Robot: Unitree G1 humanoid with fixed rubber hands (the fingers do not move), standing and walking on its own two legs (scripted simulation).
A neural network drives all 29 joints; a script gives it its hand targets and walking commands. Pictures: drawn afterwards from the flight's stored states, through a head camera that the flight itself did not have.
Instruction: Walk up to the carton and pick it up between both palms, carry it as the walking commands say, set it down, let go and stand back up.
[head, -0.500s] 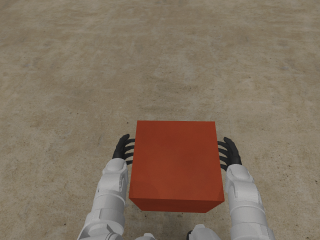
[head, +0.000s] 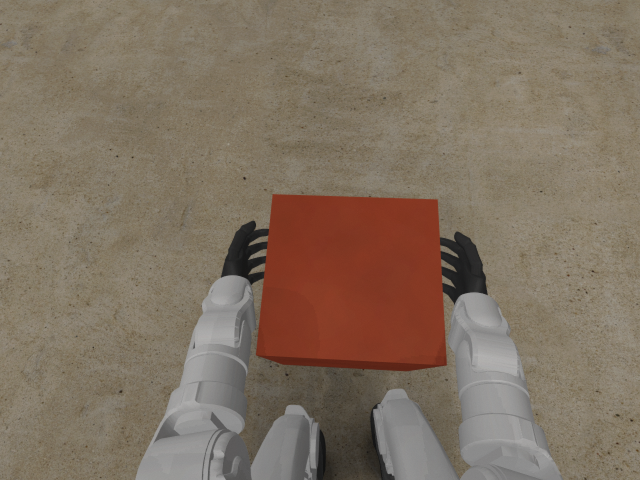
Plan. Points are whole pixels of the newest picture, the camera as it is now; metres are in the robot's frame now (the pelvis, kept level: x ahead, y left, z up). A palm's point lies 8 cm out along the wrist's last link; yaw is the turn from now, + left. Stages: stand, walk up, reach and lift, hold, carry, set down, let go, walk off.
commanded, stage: set down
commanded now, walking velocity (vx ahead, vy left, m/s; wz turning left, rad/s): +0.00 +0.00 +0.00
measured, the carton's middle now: (348, 294) +0.37 -0.03 -0.13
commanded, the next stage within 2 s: none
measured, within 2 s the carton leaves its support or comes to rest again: neither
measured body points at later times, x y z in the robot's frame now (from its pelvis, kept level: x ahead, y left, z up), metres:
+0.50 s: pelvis -0.01 +0.00 -0.08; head +0.19 -0.01 +0.33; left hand +0.42 +0.12 -0.16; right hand +0.38 -0.18 -0.16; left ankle +0.04 +0.09 -0.64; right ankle +0.09 -0.12 -0.64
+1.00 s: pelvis -0.03 +0.00 -0.15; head +0.22 -0.01 +0.22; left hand +0.45 +0.12 -0.25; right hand +0.40 -0.18 -0.25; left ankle +0.04 +0.09 -0.64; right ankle +0.09 -0.12 -0.64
